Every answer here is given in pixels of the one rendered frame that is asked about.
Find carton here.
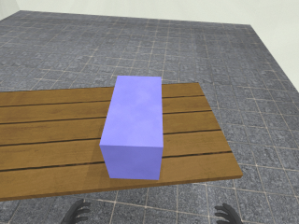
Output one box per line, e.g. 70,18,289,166
99,76,164,180

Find right robot hand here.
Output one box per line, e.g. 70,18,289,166
214,203,243,224

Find left robot hand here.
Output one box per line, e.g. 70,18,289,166
60,199,91,224

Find table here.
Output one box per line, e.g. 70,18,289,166
0,82,243,202

